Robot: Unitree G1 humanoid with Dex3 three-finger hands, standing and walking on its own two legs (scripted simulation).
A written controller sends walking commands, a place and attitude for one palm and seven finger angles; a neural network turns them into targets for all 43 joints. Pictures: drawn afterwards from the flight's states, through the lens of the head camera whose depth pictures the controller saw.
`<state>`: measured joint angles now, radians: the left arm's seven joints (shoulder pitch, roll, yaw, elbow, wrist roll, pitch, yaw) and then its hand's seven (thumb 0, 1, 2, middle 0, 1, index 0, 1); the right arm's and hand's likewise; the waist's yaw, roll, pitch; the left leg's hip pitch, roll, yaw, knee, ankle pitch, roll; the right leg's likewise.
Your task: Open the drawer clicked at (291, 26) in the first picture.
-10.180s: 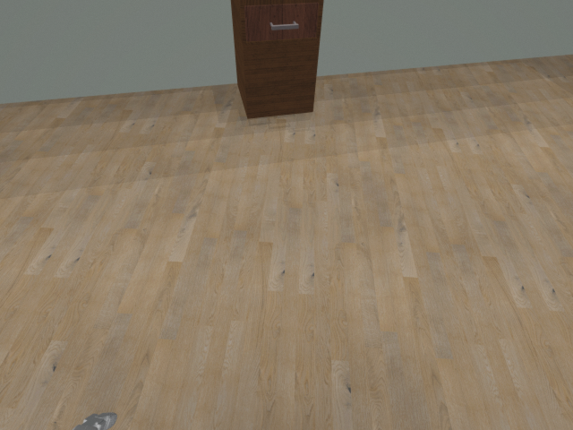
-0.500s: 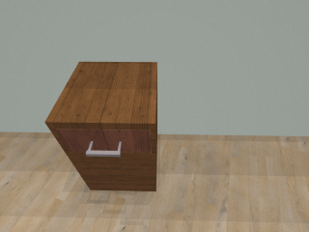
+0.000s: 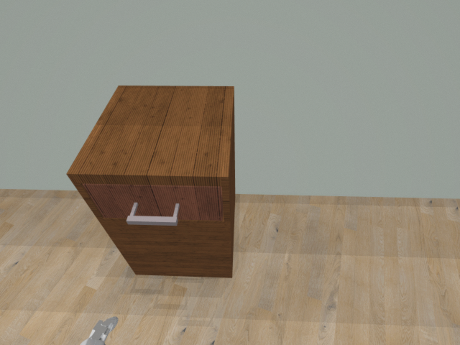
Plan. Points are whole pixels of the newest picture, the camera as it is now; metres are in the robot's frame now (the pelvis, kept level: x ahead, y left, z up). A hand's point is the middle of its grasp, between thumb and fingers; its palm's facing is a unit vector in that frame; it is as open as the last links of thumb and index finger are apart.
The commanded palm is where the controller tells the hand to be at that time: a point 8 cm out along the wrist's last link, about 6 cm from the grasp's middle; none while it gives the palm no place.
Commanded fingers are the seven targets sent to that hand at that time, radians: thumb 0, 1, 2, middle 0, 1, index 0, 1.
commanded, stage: raise the hand with hooked fingers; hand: left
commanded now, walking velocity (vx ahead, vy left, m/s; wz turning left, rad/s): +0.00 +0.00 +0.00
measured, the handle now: (154, 214) +0.49 +0.27 -0.21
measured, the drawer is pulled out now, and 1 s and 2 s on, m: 0.00 0.00 0.00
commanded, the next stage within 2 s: move the hooked fingers above the handle in 1.76 s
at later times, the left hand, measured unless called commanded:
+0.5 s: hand (114, 305) +0.19 +0.22 -0.02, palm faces +0.11 -0.05 -0.99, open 9.9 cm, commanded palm +0.17 +0.22 +0.02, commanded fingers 0.00 0.13 0.57 -0.25 -0.80 -0.25 -0.80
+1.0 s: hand (106, 248) +0.26 +0.24 +0.03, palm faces +0.09 -0.09 -0.99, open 12.8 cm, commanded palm +0.24 +0.24 +0.09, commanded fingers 0.00 -0.45 0.32 -0.30 -1.17 -0.30 -1.17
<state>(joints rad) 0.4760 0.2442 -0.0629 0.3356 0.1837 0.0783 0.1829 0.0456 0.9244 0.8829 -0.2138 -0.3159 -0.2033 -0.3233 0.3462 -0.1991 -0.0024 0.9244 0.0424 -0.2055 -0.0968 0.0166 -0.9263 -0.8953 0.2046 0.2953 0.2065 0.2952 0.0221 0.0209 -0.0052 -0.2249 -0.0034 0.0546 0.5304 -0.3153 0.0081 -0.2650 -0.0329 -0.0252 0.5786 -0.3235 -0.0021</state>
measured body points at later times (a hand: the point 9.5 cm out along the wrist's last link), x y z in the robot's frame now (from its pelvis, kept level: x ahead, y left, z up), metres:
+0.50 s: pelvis -0.02 -0.03 -0.04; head +0.01 -0.05 +0.41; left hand +0.17 +0.22 +0.03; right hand +0.24 -0.23 -0.11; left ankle -0.02 +0.11 -0.73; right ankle -0.01 -0.12 -0.73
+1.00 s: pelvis +0.00 +0.00 -0.01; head +0.02 -0.03 +0.44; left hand +0.25 +0.24 +0.09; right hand +0.18 -0.25 -0.11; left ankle -0.02 +0.11 -0.73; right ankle -0.01 -0.12 -0.73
